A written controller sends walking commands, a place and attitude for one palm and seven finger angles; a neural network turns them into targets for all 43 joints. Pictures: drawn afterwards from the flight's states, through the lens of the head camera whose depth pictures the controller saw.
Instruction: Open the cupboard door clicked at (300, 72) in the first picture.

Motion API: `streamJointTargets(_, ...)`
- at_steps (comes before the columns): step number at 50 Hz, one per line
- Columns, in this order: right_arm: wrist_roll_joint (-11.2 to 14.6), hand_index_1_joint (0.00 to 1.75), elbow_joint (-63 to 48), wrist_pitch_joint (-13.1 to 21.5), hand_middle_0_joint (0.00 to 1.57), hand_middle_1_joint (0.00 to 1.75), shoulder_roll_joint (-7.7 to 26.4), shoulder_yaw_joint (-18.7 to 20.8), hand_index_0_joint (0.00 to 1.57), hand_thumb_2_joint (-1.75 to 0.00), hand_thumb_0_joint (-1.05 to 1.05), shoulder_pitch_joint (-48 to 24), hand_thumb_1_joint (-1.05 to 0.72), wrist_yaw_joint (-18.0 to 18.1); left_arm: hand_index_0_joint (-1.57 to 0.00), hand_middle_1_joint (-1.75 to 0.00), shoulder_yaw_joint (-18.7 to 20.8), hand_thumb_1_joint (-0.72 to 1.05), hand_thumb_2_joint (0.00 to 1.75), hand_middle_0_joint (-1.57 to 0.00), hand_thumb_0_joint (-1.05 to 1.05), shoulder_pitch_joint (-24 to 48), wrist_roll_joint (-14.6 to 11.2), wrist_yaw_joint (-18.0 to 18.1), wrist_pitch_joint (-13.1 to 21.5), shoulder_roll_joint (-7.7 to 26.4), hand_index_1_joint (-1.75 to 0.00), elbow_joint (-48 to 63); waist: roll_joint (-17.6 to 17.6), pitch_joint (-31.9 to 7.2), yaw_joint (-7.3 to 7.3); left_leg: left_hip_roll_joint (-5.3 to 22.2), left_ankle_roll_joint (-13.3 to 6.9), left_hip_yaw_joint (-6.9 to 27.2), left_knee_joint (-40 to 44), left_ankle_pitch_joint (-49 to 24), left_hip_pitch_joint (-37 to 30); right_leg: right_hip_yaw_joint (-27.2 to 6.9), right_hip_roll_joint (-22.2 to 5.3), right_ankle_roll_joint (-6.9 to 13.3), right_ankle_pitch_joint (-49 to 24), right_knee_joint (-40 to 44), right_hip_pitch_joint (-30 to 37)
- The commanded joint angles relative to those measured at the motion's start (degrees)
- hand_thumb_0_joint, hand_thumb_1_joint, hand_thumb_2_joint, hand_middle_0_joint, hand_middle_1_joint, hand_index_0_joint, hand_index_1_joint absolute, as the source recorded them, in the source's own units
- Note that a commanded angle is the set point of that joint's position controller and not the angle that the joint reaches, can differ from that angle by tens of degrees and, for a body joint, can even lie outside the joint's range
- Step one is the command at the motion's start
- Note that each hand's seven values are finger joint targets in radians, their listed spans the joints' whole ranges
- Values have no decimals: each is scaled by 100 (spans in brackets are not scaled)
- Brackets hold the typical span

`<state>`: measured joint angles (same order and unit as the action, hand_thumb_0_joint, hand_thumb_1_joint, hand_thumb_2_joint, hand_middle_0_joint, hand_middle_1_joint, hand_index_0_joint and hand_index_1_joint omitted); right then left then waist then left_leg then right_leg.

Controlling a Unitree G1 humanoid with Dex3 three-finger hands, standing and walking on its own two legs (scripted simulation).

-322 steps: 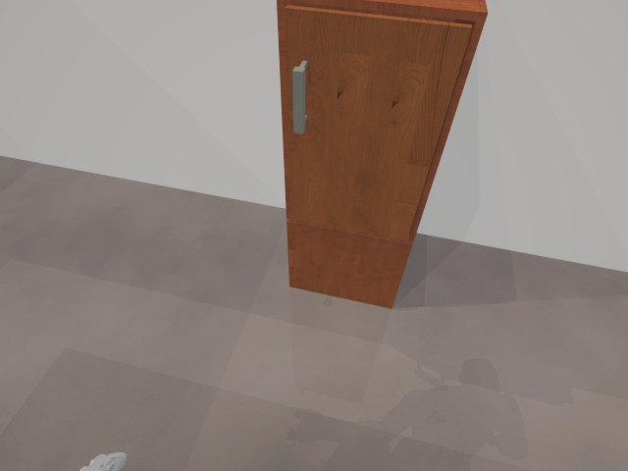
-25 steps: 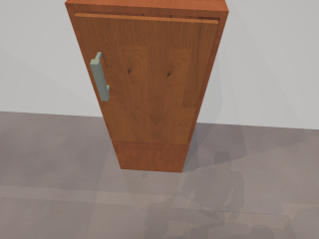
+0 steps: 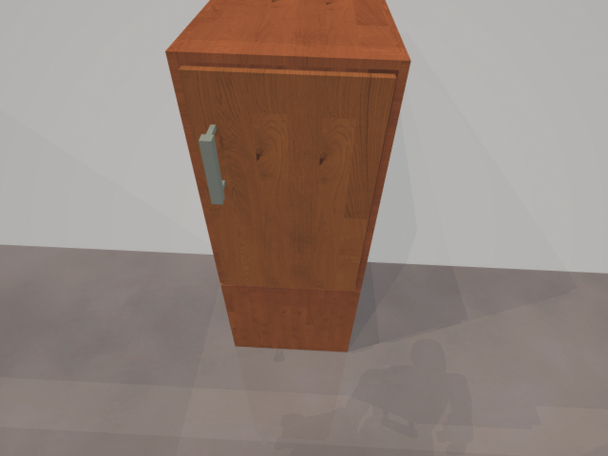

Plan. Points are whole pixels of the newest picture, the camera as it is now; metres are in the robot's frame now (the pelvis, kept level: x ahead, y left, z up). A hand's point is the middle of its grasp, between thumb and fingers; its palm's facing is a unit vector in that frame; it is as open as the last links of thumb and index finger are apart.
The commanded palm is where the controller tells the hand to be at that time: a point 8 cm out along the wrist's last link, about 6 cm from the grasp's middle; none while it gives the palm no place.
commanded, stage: come to a stop and stand still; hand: left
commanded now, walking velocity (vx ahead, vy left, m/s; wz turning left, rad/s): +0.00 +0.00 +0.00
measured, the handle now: (215, 165) +0.60 +0.21 +0.06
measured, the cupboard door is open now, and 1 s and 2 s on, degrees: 0 0 0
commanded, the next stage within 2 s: look again from close up in 0.62 s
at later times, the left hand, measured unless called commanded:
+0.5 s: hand out of the picture -0.08 +0.17 -0.17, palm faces +0.05 -0.99 -0.16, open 7.4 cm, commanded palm none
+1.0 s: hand out of the picture -0.09 +0.16 -0.17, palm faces +0.07 -0.98 -0.16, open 7.4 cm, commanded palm none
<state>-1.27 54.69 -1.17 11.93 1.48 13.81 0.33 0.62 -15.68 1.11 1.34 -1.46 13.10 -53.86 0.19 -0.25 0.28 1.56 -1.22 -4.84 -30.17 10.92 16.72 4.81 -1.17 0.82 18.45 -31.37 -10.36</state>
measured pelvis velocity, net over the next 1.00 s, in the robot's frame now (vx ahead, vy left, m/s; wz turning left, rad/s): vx -0.04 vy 0.01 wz -0.01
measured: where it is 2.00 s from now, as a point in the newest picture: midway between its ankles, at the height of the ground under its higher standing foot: outside the picture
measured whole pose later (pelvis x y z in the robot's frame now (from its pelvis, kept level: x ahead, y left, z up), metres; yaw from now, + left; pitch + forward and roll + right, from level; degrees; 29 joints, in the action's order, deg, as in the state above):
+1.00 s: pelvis -0.04 +0.01 +0.00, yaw +0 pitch -2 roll +0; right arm -0.8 62.5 -1.3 6.8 1.9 19.2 1.0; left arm 1.2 -24.2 1.4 2.3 -0.4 5.9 -62.5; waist 0.3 -0.8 0.0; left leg -0.2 -1.9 -3.7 -25.9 7.8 19.5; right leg 3.0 -0.9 0.4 14.1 -29.2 -14.5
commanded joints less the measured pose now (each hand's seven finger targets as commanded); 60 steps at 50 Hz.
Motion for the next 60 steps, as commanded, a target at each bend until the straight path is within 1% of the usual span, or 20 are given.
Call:
streamJointTargets(1, -21, 30, -210, 158, 20, 30, 684, 161, 20, -90, 0, 94, -90, 59, -20, -30, 133, 90, 90, -20, 0, -156, 2, 10, 143, 673, -30, 168, -1, 446, -12, 406, -95, 779, 983, 1032, -23, -700, -468, 151, 644, 1133, -729)
streamJointTargets(6, -4, 30, 60, 162, 20, 30, 566, 116, 20, -90, 0, 346, -90, 61, -20, -30, 91, 90, 90, -20, 0, -391, -6, 24, 150, 482, -30, -89, 71, 413, -16, 435, -72, 846, 1150, 1131, 11, -668, -474, 132, 621, 1196, -661)
streamJointTargets(12, 17, 30, 343, 121, 20, 30, 387, 103, 20, -90, 0, 649, -90, 73, -20, -30, 59, 90, 90, -20, 0, -733, -1, 57, 145, 248, -30, -397, 109, 640, -6, 438, -41, 879, 1300, 1346, 145, -657, -443, 106, 755, 1254, -779)
streamJointTargets(16, 20, 30, 487, 97, 20, 30, 279, 106, 20, -90, 0, 838, -90, 82, -20, -30, 63, 90, 90, -20, 0, -938, 4, 75, 142, 140, -30, -543, 79, 641, -9, 408, -27, 877, 1302, 1438, 195, -661, -414, 99, 889, 1239, -825)
streamJointTargets(21, 20, 30, 562, 79, 20, 30, 151, 129, 20, -90, 0, 949, -90, 99, -20, -30, 79, 90, 90, -20, 0, -1165, 14, 92, 147, -37, -30, -675, 62, 659, -6, 393, -31, 886, 1294, 1492, 227, -665, -386, 101, 962, 1198, -934)
streamJointTargets(26, 22, 30, 610, 74, 20, 30, 66, 160, 20, -90, 0, 950, -90, 114, -20, -30, 92, 90, 90, -20, 0, -1364, 32, 104, 147, -178, -30, -777, 178, 652, -38, 407, -38, 942, 1392, 1677, 315, -622, -324, 94, 917, 1067, -938)
streamJointTargets(28, 30, 30, 608, 77, 20, 30, 36, 161, 20, -90, 0, 936, -90, 117, -20, -30, 90, 90, 90, -20, 0, -1421, 37, 110, 157, -207, -30, -789, 74, 647, -52, 414, -48, 962, 1376, 1617, 297, -626, -323, 92, 840, 1062, -933)
streamJointTargets(30, 25, 30, 613, 85, 20, 30, 9, 162, 20, -90, 0, 942, -90, 122, -20, -30, 95, 90, 90, -20, 0, -1431, 40, 110, 168, -262, -30, -801, 104, 646, -39, 392, -38, 941, 1341, 1567, 302, -666, -330, 93, 836, 1078, -962)
streamJointTargets(33, 32, 30, 606, 66, 20, 30, -14, 170, 20, -90, 0, 905, -90, 115, -20, -30, 97, 90, 90, -20, 0, -1478, 47, 112, 164, -253, -30, -813, -6, 739, -50, 360, -29, 919, 1291, 1605, 270, -709, -342, 82, 1060, 1162, -1139)
streamJointTargets(34, 21, 30, 599, 59, 20, 30, -31, 174, 20, -90, 0, 931, -90, 115, -20, -30, 110, 90, 90, -20, 0, -1466, 51, 113, 158, -269, -30, -802, -25, 755, -20, 343, -20, 908, 1280, 1594, 264, -719, -345, 95, 1132, 1173, -1191)
streamJointTargets(35, 18, 30, 611, 62, 20, 30, -42, 172, 20, -90, 0, 920, -90, 117, -20, -30, 110, 90, 90, -20, 0, -1478, 48, 113, 161, -280, -30, -807, 26, 739, -22, 337, -19, 889, 1261, 1550, 216, -746, -353, 97, 1121, 1175, -1233)
streamJointTargets(40, 27, 30, 621, 69, 20, 30, -69, 163, 20, -90, 0, 893, -90, 118, -20, -30, 118, 90, 90, -20, 0, -1460, 44, 110, 176, -282, -30, -800, -71, 745, -22, 325, -16, 866, 1195, 1463, 164, -786, -379, 91, 1141, 1217, -1290)
streamJointTargets(41, 22, 30, 619, 72, 20, 30, -71, 163, 20, -90, 0, 913, -90, 119, -20, -30, 119, 90, 90, -20, 0, -1443, 44, 110, 179, -279, -30, -799, -45, 721, 0, 312, -17, 873, 1187, 1418, 135, -818, -377, 104, 1153, 1226, -1294)
streamJointTargets(44, 25, 30, 610, 74, 20, 30, -43, 158, 20, -90, 0, 885, -90, 119, -20, -30, 129, 90, 90, -20, 0, -1442, 47, 108, 167, -249, -30, -788, 56, 759, -23, 334, -25, 935, 1285, 1586, 227, -782, -347, 86, 1176, 1185, -1264)
streamJointTargets(47, 17, 30, 613, 69, 20, 30, -49, 153, 20, -90, 0, 867, -90, 119, -20, -30, 133, 90, 90, -20, 0, -1433, 42, 99, 174, -238, -30, -791, -46, 793, -36, 282, -10, 892, 1196, 1475, 242, -853, -364, 105, 1227, 1243, -1270)
streamJointTargets(48, 21, 30, 608, 74, 20, 30, -38, 145, 20, -90, 0, 899, -90, 121, -20, -30, 132, 90, 90, -20, 0, -1416, 40, 101, 172, -232, -30, -778, -23, 735, -14, 300, -17, 918, 1212, 1430, 165, -834, -362, 112, 1193, 1222, -1257)
streamJointTargets(51, 17, 30, 610, 83, 20, 30, -13, 141, 20, -90, 0, 859, -90, 126, -20, -30, 136, 90, 90, -20, 0, -1408, 37, 89, 173, -228, -30, -777, 85, 735, -41, 295, -19, 949, 1240, 1473, 208, -815, -345, 100, 1142, 1190, -1213)
streamJointTargets(54, 18, 30, 614, 84, 20, 30, -5, 143, 20, -90, 0, 867, -90, 126, -20, -30, 140, 90, 90, -20, 0, -1380, 37, 94, 173, -216, -30, -770, 82, 648, -31, 304, -17, 960, 1256, 1468, 188, -803, -331, 99, 1060, 1156, -1121)
streamJointTargets(58, 19, 30, 632, 69, 20, 30, -21, 133, 20, -90, 0, 867, -90, 119, -20, -30, 151, 90, 90, -20, 0, -1338, 38, 88, 165, -182, -30, -762, -94, 753, -35, 259, -10, 964, 1199, 1458, 196, -851, -367, 108, 1287, 1266, -1242)
streamJointTargets(60, 9, 30, 639, 69, 20, 30, -24, 139, 20, -90, 0, 907, -90, 122, -20, -30, 158, 90, 90, -20, 0, -1292, 34, 84, 158, -169, -30, -741, 5, 707, -4, 245, -5, 950, 1170, 1442, 129, -859, -364, 114, 1330, 1266, -1296)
